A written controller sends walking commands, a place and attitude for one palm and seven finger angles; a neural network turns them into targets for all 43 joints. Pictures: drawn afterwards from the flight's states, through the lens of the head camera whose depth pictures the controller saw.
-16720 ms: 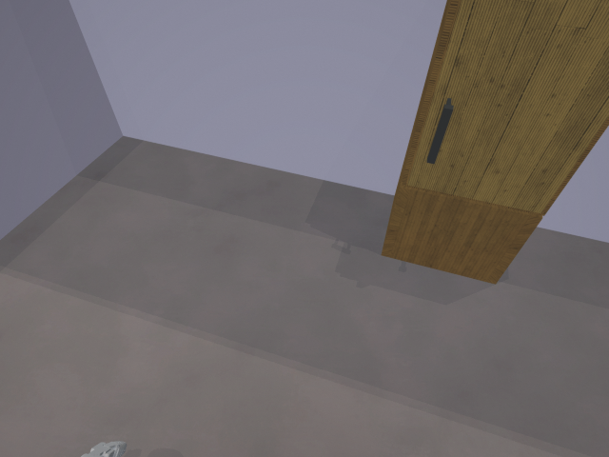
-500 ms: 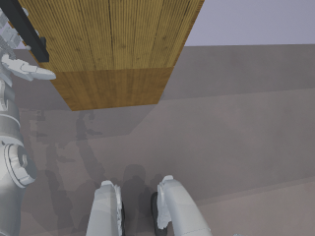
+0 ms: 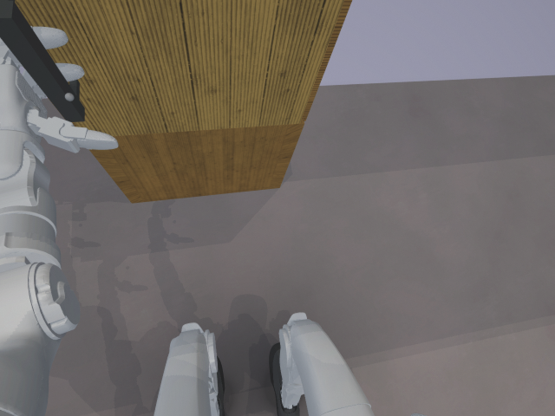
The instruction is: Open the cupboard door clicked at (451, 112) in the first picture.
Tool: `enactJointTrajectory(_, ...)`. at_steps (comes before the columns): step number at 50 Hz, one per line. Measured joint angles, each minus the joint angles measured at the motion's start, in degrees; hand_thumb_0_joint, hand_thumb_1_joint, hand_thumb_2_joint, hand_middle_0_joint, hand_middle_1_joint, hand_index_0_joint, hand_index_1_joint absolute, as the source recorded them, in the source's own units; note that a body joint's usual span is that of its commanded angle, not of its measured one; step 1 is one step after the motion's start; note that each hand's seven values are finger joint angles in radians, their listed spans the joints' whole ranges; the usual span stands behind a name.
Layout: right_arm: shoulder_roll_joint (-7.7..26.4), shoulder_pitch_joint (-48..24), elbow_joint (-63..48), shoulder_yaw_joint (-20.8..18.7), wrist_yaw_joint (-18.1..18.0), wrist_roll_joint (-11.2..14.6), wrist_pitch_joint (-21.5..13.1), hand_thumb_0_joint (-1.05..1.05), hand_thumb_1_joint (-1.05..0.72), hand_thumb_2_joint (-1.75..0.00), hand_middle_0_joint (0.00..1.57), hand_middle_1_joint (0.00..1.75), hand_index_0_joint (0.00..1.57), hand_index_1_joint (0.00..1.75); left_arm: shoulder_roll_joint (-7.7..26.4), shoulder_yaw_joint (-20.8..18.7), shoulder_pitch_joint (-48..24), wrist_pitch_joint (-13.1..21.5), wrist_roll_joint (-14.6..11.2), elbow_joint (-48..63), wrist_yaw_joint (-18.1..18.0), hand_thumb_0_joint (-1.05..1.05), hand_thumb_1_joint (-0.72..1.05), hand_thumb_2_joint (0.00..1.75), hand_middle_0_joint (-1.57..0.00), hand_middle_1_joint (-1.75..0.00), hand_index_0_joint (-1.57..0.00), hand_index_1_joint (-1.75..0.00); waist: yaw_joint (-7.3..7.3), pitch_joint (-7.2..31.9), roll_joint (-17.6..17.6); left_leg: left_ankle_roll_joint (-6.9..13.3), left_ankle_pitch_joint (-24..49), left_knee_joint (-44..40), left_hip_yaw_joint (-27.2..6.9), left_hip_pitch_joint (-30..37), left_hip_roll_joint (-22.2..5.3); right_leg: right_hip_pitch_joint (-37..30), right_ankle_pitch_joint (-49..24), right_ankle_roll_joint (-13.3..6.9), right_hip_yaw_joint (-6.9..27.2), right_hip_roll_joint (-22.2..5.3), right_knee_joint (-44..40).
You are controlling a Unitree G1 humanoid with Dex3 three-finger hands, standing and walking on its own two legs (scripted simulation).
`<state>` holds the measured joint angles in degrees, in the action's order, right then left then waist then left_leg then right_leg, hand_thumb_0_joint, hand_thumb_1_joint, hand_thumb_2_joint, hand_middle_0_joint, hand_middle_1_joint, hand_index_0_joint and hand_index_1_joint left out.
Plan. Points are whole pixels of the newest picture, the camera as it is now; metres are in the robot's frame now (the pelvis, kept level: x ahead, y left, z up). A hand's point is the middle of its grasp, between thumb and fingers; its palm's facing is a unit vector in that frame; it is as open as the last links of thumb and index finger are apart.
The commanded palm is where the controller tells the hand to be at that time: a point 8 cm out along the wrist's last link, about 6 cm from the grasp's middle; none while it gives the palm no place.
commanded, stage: slide the fingers in behind the handle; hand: left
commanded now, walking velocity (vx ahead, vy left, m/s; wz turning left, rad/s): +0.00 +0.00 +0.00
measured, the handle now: (46, 58) +0.58 +0.25 +0.04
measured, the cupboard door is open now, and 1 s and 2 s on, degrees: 0 0 30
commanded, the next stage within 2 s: close the thumb around the handle in 0.22 s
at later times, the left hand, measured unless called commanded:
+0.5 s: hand (67, 101) +0.52 +0.23 +0.03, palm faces +0.09 -1.00 -0.03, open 13.1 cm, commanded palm +0.51 +0.25 +0.03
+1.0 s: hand (68, 98) +0.53 +0.23 +0.03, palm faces +0.07 -1.00 -0.02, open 5.8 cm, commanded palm +0.51 +0.26 +0.03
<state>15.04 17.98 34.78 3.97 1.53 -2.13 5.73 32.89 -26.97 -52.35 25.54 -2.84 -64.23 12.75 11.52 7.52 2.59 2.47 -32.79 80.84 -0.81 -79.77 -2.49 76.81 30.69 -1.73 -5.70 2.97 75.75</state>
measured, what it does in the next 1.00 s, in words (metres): stands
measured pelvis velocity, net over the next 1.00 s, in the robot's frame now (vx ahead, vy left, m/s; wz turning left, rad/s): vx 0.00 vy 0.01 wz -0.01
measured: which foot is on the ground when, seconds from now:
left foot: down 0.00-1.00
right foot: down 0.00-1.00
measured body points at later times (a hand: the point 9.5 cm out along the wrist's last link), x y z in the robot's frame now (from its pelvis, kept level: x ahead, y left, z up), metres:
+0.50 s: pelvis +0.00 +0.00 +0.00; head +0.18 +0.04 +0.41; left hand +0.51 +0.28 +0.03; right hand +0.02 -0.27 -0.11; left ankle +0.03 +0.09 -0.59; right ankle +0.04 -0.11 -0.59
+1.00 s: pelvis +0.00 +0.01 +0.00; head +0.19 +0.05 +0.41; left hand +0.52 +0.28 +0.03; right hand +0.02 -0.26 -0.11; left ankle +0.03 +0.09 -0.59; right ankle +0.04 -0.11 -0.59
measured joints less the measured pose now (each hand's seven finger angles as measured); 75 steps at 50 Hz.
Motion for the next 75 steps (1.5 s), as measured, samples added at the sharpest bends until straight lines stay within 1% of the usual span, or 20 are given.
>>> enactJointTrajectory(8,0.13,-0.17,0.30,0.06,-0.33,0.48,-0.05,0.01,-0.90,-0.90,0.20,0.30,0.20,0.30,-0.14,0.40,0.69,-0.15,-1.08,-0.72,1.05,-0.02,-0.50,0.30,-0.30,-1.20,-0.30,-1.20,-0.64,0.08,-0.22,-0.17,0.32,-0.66,-0.13,1.03,0.07,-1.01,-0.17,-0.18,-0.11,-0.03,-0.50)
enactJointTrajectory(13,0.39,-0.66,0.40,0.15,-0.62,0.39,-0.62,0.01,-0.90,-0.90,0.20,0.30,0.20,0.30,0.52,1.02,-0.98,0.04,-0.78,-2.41,1.08,-0.02,-0.50,0.30,-0.30,-1.20,-0.30,-1.20,-0.34,0.09,-0.34,-0.25,0.40,-0.16,-0.58,0.36,0.16,-0.58,-0.18,-0.30,-0.56,-0.10,-0.19)
enactJointTrajectory(18,0.66,-0.86,0.19,0.02,-0.66,0.18,-0.72,0.00,-0.90,-0.90,0.20,0.30,0.20,0.30,1.00,0.81,-1.68,0.27,-0.49,-2.50,1.15,-0.02,-0.50,0.30,-0.30,-1.20,-0.30,-1.20,0.12,0.21,-0.27,-0.20,0.23,0.64,-0.66,-0.66,0.13,0.37,-0.08,-0.26,-0.64,-0.09,0.48)
enactJointTrajectory(23,0.62,-0.59,0.10,-0.06,-0.45,0.24,-0.33,0.00,-0.90,-0.90,0.20,0.30,0.20,0.30,0.46,0.47,-0.73,0.06,-0.71,-1.13,1.16,-0.02,-0.42,0.33,-0.31,-1.21,-0.31,-1.21,-0.03,0.22,-0.14,-0.02,0.17,0.68,-0.32,-0.66,0.07,0.50,-0.13,-0.06,-0.30,-0.04,0.54)
enactJointTrajectory(29,0.24,-0.17,0.36,0.23,-0.37,0.37,-0.29,0.01,-0.90,-0.90,0.20,0.30,0.20,0.30,-0.01,0.89,-0.36,-0.35,-0.64,-1.21,0.58,-0.01,-0.20,0.42,-0.32,-1.24,-0.32,-1.23,-0.35,0.01,0.06,0.18,0.34,0.18,-0.15,-0.13,0.17,-0.05,-0.33,0.16,-0.11,-0.13,0.02)
enactJointTrajectory(37,-0.05,0.02,0.83,0.51,-0.39,0.07,-0.63,0.01,-0.90,-0.90,0.20,0.30,0.20,0.30,0.23,0.86,-1.86,0.23,-0.22,-2.91,-0.02,-0.01,0.21,0.60,-0.35,-1.28,-0.35,-1.28,0.01,0.24,0.05,0.32,0.24,0.33,-0.22,-0.39,0.29,0.09,-0.23,0.29,-0.18,-0.21,0.04)
enactJointTrajectory(44,0.12,0.15,0.37,0.42,-0.32,0.12,-0.29,0.01,-0.90,-0.90,0.20,0.30,0.20,0.30,0.89,0.27,-1.36,0.03,-0.21,-2.60,0.69,0.00,0.59,0.76,-0.38,-1.32,-0.38,-1.32,0.27,0.21,-0.04,0.47,-0.07,0.50,-0.06,-0.44,0.12,0.18,-0.13,0.45,0.02,-0.03,0.06)
enactJointTrajectory(47,0.20,0.21,0.22,0.41,-0.35,0.16,-0.20,0.01,-0.90,-0.90,0.20,0.30,0.20,0.30,0.71,0.51,-1.09,-0.07,-0.08,-1.94,1.47,0.00,0.69,0.80,-0.39,-1.33,-0.39,-1.33,0.23,0.15,-0.07,0.53,-0.11,0.47,-0.07,-0.45,0.13,0.15,-0.13,0.51,0.02,-0.02,-0.05)
enactJointTrajectory(57,0.12,-0.21,-0.14,0.36,-0.32,0.17,-0.04,0.00,-0.90,-0.90,0.20,0.30,0.20,0.30,-0.15,0.00,-0.50,-0.06,-0.07,-1.34,0.68,0.01,0.70,0.82,-0.37,-1.35,-0.37,-1.35,0.40,0.29,-0.02,0.64,-0.16,0.37,0.07,-0.14,0.12,-0.14,-0.15,0.67,0.18,0.00,-0.21)
enactJointTrajectory(61,-0.09,-0.20,-0.04,0.18,-0.15,0.07,-0.11,0.00,-0.90,-0.90,0.20,0.30,0.20,0.30,-0.71,0.73,-0.51,-0.28,-0.34,-0.82,-0.34,0.01,0.71,0.83,-0.36,-1.35,-0.37,-1.35,0.16,0.26,-0.05,0.63,-0.03,0.28,0.05,-0.18,0.23,-0.13,-0.22,0.67,0.16,-0.10,-0.24)
enactJointTrajectory(64,-0.20,-0.15,-0.02,-0.01,0.10,0.13,0.16,0.00,-0.90,-0.90,0.20,0.30,0.20,0.30,-1.53,0.99,0.89,-0.28,-0.84,0.56,-0.77,0.01,0.71,0.82,-0.36,-1.35,-0.36,-1.35,-0.14,0.34,0.04,0.61,0.03,-0.07,0.22,0.24,0.21,-0.45,-0.29,0.68,0.34,-0.08,-0.52)
enactJointTrajectory(70,-0.62,0.17,-0.30,-0.60,0.61,0.77,0.70,0.01,-0.90,-0.90,0.20,0.30,0.20,0.30,-5.05,1.91,7.96,-0.12,-2.69,6.65,-1.27,0.01,0.72,0.77,-0.36,-1.35,-0.36,-1.35,-1.25,0.76,0.05,0.61,0.18,-2.06,0.96,3.03,0.15,-2.78,-0.50,0.75,1.16,0.04,-2.10)
enactJointTrajectory(75,-1.05,0.09,-0.87,-1.20,0.94,1.67,0.66,0.01,-0.90,-0.90,0.20,0.30,0.20,0.30,-9.42,4.65,17.28,0.28,-4.52,14.08,-1.49,0.00,0.70,0.73,-0.36,-1.35,-0.36,-1.35,-2.64,1.57,-0.26,0.54,0.44,-4.71,1.62,6.85,0.22,-6.18,-0.70,0.76,1.91,0.06,-4.25)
